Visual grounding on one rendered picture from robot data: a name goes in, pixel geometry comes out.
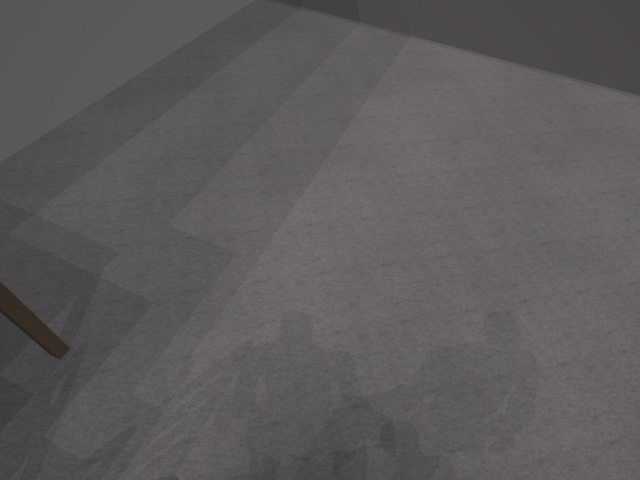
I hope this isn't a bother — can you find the table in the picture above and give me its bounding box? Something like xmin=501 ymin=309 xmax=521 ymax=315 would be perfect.
xmin=0 ymin=282 xmax=70 ymax=360

